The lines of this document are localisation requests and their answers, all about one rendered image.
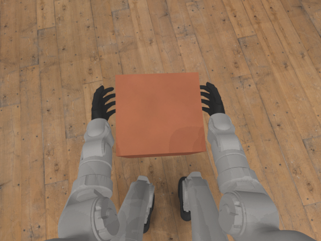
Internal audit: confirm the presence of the robot left hand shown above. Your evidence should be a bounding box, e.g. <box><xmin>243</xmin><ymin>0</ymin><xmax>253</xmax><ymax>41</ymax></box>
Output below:
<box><xmin>91</xmin><ymin>85</ymin><xmax>115</xmax><ymax>121</ymax></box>

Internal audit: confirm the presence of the left robot thigh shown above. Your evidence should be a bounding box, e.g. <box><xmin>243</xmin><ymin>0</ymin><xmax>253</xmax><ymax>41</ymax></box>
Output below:
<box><xmin>110</xmin><ymin>180</ymin><xmax>154</xmax><ymax>241</ymax></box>

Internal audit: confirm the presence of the carton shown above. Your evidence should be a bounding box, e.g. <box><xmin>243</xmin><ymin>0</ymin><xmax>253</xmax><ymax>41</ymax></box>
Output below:
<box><xmin>115</xmin><ymin>72</ymin><xmax>206</xmax><ymax>158</ymax></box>

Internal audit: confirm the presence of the right robot forearm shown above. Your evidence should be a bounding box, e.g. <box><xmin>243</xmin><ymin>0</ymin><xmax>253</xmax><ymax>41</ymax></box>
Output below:
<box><xmin>207</xmin><ymin>113</ymin><xmax>279</xmax><ymax>217</ymax></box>

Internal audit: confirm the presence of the robot left upper arm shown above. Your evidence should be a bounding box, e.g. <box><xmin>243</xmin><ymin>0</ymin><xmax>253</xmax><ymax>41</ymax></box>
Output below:
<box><xmin>44</xmin><ymin>196</ymin><xmax>120</xmax><ymax>241</ymax></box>

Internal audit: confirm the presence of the robot right hand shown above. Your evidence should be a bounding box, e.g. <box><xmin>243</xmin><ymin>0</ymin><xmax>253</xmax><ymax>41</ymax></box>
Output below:
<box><xmin>200</xmin><ymin>82</ymin><xmax>225</xmax><ymax>116</ymax></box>

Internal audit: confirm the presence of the robot thigh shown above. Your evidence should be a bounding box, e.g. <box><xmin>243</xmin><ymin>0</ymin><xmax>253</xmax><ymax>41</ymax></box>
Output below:
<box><xmin>110</xmin><ymin>180</ymin><xmax>154</xmax><ymax>241</ymax></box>
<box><xmin>183</xmin><ymin>177</ymin><xmax>229</xmax><ymax>241</ymax></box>

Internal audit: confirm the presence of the robot right upper arm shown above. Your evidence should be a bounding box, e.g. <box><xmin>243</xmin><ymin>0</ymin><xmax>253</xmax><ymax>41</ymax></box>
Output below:
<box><xmin>218</xmin><ymin>190</ymin><xmax>316</xmax><ymax>241</ymax></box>

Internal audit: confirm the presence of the left robot forearm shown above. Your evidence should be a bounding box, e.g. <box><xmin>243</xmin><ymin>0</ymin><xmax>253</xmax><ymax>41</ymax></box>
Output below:
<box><xmin>58</xmin><ymin>118</ymin><xmax>114</xmax><ymax>236</ymax></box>

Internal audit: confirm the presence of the right robot thigh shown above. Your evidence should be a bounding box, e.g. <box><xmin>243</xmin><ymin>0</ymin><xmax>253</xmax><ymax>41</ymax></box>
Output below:
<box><xmin>183</xmin><ymin>177</ymin><xmax>229</xmax><ymax>241</ymax></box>

